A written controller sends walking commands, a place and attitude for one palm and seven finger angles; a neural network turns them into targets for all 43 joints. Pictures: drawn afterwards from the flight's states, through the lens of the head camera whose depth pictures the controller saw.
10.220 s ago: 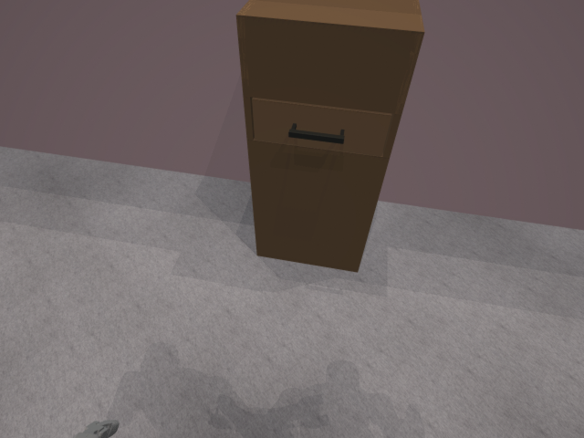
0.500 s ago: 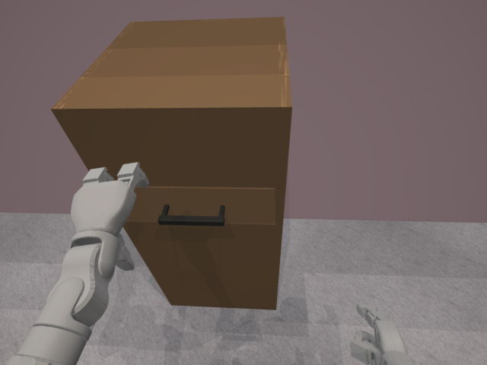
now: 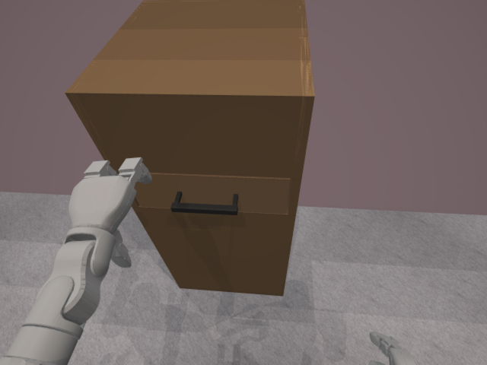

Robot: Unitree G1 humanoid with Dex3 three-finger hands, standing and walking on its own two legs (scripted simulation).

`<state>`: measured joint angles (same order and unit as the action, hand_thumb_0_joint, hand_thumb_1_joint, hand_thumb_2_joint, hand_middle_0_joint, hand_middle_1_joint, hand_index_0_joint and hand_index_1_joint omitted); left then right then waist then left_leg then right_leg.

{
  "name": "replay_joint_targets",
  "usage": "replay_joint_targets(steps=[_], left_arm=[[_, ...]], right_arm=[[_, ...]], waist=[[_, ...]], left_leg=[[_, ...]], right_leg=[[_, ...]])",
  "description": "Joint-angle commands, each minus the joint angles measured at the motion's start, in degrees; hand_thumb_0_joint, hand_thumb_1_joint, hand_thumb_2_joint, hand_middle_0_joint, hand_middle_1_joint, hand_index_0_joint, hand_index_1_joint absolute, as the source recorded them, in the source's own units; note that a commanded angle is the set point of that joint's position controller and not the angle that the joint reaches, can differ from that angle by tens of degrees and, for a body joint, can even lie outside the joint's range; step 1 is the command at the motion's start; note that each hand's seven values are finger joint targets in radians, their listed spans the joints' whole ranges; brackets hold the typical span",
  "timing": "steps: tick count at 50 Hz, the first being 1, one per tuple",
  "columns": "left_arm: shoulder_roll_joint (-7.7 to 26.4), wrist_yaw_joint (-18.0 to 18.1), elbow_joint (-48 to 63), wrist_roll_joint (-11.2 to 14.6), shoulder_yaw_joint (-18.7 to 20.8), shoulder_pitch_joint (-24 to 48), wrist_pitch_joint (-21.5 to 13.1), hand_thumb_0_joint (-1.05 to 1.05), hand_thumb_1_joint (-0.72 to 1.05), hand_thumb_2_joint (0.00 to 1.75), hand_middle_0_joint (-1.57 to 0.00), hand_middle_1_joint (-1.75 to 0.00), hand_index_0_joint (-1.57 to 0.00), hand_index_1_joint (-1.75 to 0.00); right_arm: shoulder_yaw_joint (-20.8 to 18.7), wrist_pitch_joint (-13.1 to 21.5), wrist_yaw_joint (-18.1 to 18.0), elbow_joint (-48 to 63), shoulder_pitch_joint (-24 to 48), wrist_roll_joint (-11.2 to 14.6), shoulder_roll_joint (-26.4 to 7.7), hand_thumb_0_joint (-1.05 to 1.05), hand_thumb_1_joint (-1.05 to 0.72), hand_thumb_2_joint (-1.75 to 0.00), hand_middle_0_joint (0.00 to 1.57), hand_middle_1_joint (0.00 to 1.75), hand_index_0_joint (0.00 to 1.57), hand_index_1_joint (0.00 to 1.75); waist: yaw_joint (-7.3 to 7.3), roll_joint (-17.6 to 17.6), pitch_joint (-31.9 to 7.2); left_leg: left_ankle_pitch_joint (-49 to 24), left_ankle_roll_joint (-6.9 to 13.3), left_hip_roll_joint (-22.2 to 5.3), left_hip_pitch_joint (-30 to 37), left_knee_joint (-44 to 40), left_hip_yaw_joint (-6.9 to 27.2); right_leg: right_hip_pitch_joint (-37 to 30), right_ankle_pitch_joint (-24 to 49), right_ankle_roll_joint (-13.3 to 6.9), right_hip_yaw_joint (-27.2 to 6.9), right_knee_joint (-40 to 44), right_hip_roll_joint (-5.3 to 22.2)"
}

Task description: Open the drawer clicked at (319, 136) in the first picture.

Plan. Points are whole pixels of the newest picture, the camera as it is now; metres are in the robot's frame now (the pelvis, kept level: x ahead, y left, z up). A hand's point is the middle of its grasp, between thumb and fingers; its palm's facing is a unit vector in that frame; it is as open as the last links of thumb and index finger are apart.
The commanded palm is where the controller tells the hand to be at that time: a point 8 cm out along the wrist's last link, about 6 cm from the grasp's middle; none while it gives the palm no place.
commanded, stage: move the hooked fingers above the handle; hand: left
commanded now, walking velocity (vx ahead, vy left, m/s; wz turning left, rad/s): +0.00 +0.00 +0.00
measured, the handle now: (205, 202) +0.47 +0.16 -0.09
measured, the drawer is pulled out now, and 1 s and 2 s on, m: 0.00 0.00 0.00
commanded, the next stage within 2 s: none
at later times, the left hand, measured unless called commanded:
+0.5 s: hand (158, 214) +0.35 +0.21 +0.03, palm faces -0.05 -0.06 -1.00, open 13.8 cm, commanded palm +0.33 +0.21 +0.10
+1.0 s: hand (184, 212) +0.38 +0.18 -0.01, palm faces -0.05 -0.08 -1.00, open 13.8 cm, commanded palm +0.37 +0.19 +0.06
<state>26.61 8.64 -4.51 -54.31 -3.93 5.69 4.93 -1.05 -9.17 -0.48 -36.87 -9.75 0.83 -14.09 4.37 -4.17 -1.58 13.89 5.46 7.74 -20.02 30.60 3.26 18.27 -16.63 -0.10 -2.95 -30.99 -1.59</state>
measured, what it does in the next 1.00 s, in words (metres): shifts its weight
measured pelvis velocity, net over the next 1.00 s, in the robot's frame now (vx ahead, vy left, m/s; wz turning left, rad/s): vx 0.03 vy -0.04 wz -0.02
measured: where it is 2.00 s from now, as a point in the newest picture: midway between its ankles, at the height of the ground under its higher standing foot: outside the picture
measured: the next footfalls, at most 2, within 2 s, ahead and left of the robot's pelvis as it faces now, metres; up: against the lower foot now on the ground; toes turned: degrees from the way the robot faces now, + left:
none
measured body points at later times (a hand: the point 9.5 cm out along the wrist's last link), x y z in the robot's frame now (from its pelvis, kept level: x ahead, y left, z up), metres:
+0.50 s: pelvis +0.02 -0.04 -0.01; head +0.05 -0.07 +0.44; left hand +0.34 +0.21 +0.09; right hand +0.17 -0.29 -0.13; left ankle +0.01 +0.05 -0.73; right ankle -0.01 -0.13 -0.73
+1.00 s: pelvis +0.03 -0.04 -0.02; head +0.08 -0.06 +0.43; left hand +0.38 +0.18 +0.05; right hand +0.17 -0.30 -0.14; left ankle +0.01 +0.05 -0.73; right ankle -0.01 -0.13 -0.73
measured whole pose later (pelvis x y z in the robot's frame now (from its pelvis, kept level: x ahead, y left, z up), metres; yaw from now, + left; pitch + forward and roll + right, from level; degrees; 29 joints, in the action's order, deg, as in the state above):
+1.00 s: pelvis +0.03 -0.04 -0.02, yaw -1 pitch +13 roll +0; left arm 23.0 14.7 -26.4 -58.5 -5.2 14.3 -2.0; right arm -2.7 -8.7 -3.5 -36.6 -10.2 0.5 -14.1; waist 1.1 -2.2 -7.4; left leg 21.5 2.9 5.1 -32.4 41.5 3.2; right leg 30.8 -23.0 -3.3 -2.2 -41.2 -5.0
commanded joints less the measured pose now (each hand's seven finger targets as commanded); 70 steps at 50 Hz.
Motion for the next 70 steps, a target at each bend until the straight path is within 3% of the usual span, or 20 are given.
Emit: replay_joint_targets(steps=[1,3,9,13,17,21,28,34,37,39,40,45,49,53,56,59,61,65,67,70], left_arm=[[8.6,-0.3,11.4,0.1,2.9,14.0,-0.1,0.0,-0.5,0.3,-0.3,-1.2,-0.3,-1.2],[8.7,-0.9,9.5,-0.5,2.6,17.2,-0.7,0.0,-0.5,0.3,-0.3,-1.2,-0.3,-1.2],[15.9,1.4,4.3,-2.1,10.5,19.8,-4.2,0.0,-0.5,0.3,-0.3,-1.2,-0.3,-1.2],[12.9,3.4,2.4,-2.1,8.2,21.0,-5.1,0.0,-0.5,0.3,-0.3,-1.2,-0.3,-1.2],[10.0,3.3,-1.8,-1.3,5.0,21.8,-4.1,0.0,-0.5,0.3,-0.3,-1.2,-0.3,-1.2],[12.1,2.2,-4.2,-1.1,6.3,21.7,-4.7,0.0,-0.5,0.3,-0.3,-1.2,-0.3,-1.2],[15.6,5.1,-1.1,-1.2,11.7,18.8,-9.5,0.0,-0.5,0.3,-0.3,-1.2,-0.3,-1.2],[15.4,9.0,-5.9,-2.1,13.4,15.0,-6.7,0.0,-0.5,0.3,-0.3,-1.2,-0.3,-1.2],[12.5,8.6,-7.6,-1.9,10.0,16.6,-4.6,0.0,-0.5,0.3,-0.3,-1.2,-0.3,-1.2],[11.8,7.8,-8.4,-2.0,8.4,18.7,-3.8,0.0,-0.5,0.3,-0.3,-1.2,-0.3,-1.2],[9.1,7.3,-8.0,-2.1,5.3,21.0,-3.9,0.0,-0.5,0.3,-0.3,-1.2,-0.3,-1.2],[8.0,7.2,-7.0,-3.1,3.5,27.3,-6.8,0.0,-0.5,0.3,-0.3,-1.2,-0.3,-1.2],[11.5,10.8,-11.2,-5.5,7.5,30.7,-8.5,0.0,-0.5,0.3,-0.3,-1.2,-0.3,-1.2],[9.6,15.0,-16.9,-7.1,7.4,31.0,-6.3,0.0,-0.5,0.3,-0.3,-1.2,-0.3,-1.2],[7.5,15.6,-21.0,-6.4,5.9,28.9,-2.2,0.0,-0.5,0.3,-0.3,-1.2,-0.3,-1.2],[3.5,14.0,-23.8,-5.8,1.3,31.9,0.8,0.0,-0.5,0.3,-0.3,-1.2,-0.3,-1.2],[0.2,12.3,-23.5,-5.3,-2.6,35.0,1.1,0.0,-0.5,0.3,-0.3,-1.2,-0.3,-1.2],[-0.1,10.7,-28.8,-5.9,-3.3,35.8,1.1,0.0,-0.5,0.3,-0.3,-1.2,-0.3,-1.2],[-1.6,10.3,-29.2,-6.3,-5.2,41.0,-0.4,0.0,-0.5,0.3,-0.3,-1.2,-0.3,-1.2],[3.4,12.4,-24.6,-6.9,-0.5,46.6,-5.9,0.0,-0.5,0.3,-0.3,-1.2,-0.3,-1.2]], right_arm=[[-2.1,2.5,-0.6,9.4,6.4,-0.1,-7.0,0.0,-0.9,-0.9,0.2,0.3,0.2,0.3],[-1.7,2.3,-1.1,9.1,6.4,-0.2,-7.0,0.0,-0.9,-0.9,0.2,0.3,0.2,0.3],[-1.1,2.5,-2.3,8.9,6.2,-0.4,-6.6,0.0,-0.9,-0.9,0.2,0.3,0.2,0.3],[-1.5,2.9,-2.5,9.1,6.1,-0.2,-5.9,0.0,-0.9,-0.9,0.2,0.3,0.2,0.3],[-1.9,3.0,-2.7,8.8,4.7,0.0,-6.5,0.0,-0.9,-0.9,0.2,0.3,0.2,0.3],[-2.2,2.8,-3.2,8.7,3.7,0.0,-7.2,0.0,-0.9,-0.9,0.2,0.3,0.2,0.3],[-3.2,3.1,-3.4,8.4,3.0,-0.5,-6.8,0.0,-0.9,-0.9,0.2,0.3,0.2,0.3],[-3.8,2.6,-2.8,7.9,2.3,-0.2,-7.0,0.0,-0.9,-0.9,0.2,0.3,0.2,0.3],[-3.9,2.5,-2.9,7.9,1.8,0.3,-7.3,0.0,-0.9,-0.9,0.2,0.3,0.2,0.3],[-3.8,2.2,-3.1,7.8,1.8,0.4,-7.6,0.0,-0.9,-0.9,0.2,0.3,0.2,0.3],[-4.0,2.3,-3.1,7.8,1.2,0.3,-7.5,0.0,-0.9,-0.9,0.2,0.3,0.2,0.3],[-4.3,2.5,-3.4,7.1,-0.2,-0.5,-7.2,0.0,-0.9,-0.9,0.2,0.3,0.2,0.3],[-4.2,2.2,-3.5,6.0,-0.9,-0.9,-7.0,0.0,-0.9,-0.9,0.2,0.3,0.2,0.3],[-4.3,1.9,-2.6,6.2,-1.4,-0.8,-6.5,0.0,-0.9,-0.9,0.2,0.3,0.2,0.3],[-4.3,1.2,-1.9,6.6,-2.2,-0.5,-6.8,0.0,-0.9,-0.9,0.2,0.3,0.2,0.3],[-4.4,0.5,-1.8,6.6,-2.9,-0.1,-7.3,0.0,-0.9,-0.9,0.2,0.3,0.2,0.3],[-4.6,0.4,-1.9,6.6,-3.7,0.1,-7.5,0.0,-0.9,-0.9,0.2,0.3,0.2,0.3],[-4.3,-0.6,-2.4,5.7,-5.2,0.0,-7.6,0.0,-0.9,-0.9,0.2,0.3,0.2,0.3],[-4.3,-0.5,-2.4,5.3,-5.8,0.0,-7.4,0.0,-0.9,-0.9,0.2,0.3,0.2,0.3],[-4.7,0.2,-2.7,5.3,-6.7,-0.7,-7.2,0.0,-0.9,-0.9,0.2,0.3,0.2,0.3]], waist=[[-1.42,2.9,-13.2],[-1.99,4.4,-11.4],[-0.08,1.8,-12.1],[-0.49,-0.9,-14.4],[-2.16,2.7,-15.2],[-2.25,6.4,-16.8],[-1.11,3.7,-21.1],[-0.84,4.9,-22.1],[-2.36,6.2,-21.3],[-3.03,6.3,-22.1],[-4.19,5.8,-21.2],[-5.22,3.1,-23.1],[-4.14,2.1,-24.3],[-3.19,-0.5,-25.7],[-3.1,2.5,-26.8],[-5.3,5.1,-26.0],[-6.77,5.8,-24.7],[-7.31,8.2,-21.4],[-8.14,6.5,-20.0],[-6.58,-0.3,-26.8]], left_leg=[[-12.5,-6.3,-7.0,11.7,-5.4,4.6],[-10.3,-5.7,-6.7,10.2,-5.4,3.9],[-8.8,-4.2,-5.0,6.7,-4.2,1.4],[-10.3,-4.2,-4.2,6.4,-2.2,0.5],[-9.8,-3.2,-4.0,4.6,-0.2,-0.6],[-10.2,-2.3,-3.3,1.2,1.7,-1.4],[-15.0,-2.3,-2.8,-1.0,4.9,-1.6],[-15.1,-2.7,-2.5,-4.8,6.2,-2.3],[-14.2,-2.5,-2.7,-5.3,6.6,-3.0],[-14.2,-2.5,-2.8,-5.2,6.8,-2.8],[-14.4,-2.2,-3.1,-3.8,7.2,-2.9],[-17.0,-2.1,-3.6,-0.5,9.1,-1.9],[-16.5,-2.7,-3.9,-2.3,10.6,-1.3],[-18.4,-3.7,-4.3,-2.2,11.6,-1.1],[-19.5,-3.8,-4.4,-3.6,11.4,-1.7],[-19.3,-3.6,-4.9,-3.5,11.0,-1.4],[-18.5,-3.4,-5.6,-1.8,10.8,-0.8],[-15.3,-3.0,-5.4,-3.9,10.3,-0.7],[-11.9,-3.0,-5.6,-3.8,10.1,-0.4],[-13.7,-3.5,-5.8,-0.3,11.6,0.6]], right_leg=[[-1.0,5.6,-2.9,3.1,3.4,-0.9],[-0.2,5.0,-2.9,3.2,3.6,-1.0],[-2.3,4.9,-3.5,1.8,3.6,-1.3],[-1.5,7.1,-3.5,1.3,2.3,-1.1],[-0.9,9.4,-2.8,0.6,2.0,-0.9],[-3.2,13.9,-2.3,-1.0,1.0,-0.4],[-5.2,26.2,-1.8,-3.2,-2.7,0.4],[-5.8,30.0,-1.6,-3.6,-4.7,0.4],[-5.0,31.2,-1.1,-3.2,-4.7,0.6],[-4.2,29.6,-1.1,-2.8,-4.9,0.4],[-2.1,28.2,-1.3,-2.1,-4.8,0.2],[2.8,24.4,-1.9,-1.0,-5.8,-0.3],[6.1,20.0,-2.6,-0.3,-7.9,-0.8],[9.3,17.7,-3.3,1.1,-9.6,-1.6],[7.2,19.9,-3.2,1.2,-9.6,-1.9],[8.1,18.7,-2.8,1.6,-8.9,-1.9],[10.2,16.6,-2.6,1.8,-8.1,-1.9],[11.0,14.4,-2.7,2.0,-7.3,-1.6],[13.8,10.7,-2.9,2.3,-7.0,-1.5],[15.5,9.1,-3.5,2.1,-9.3,-1.6]])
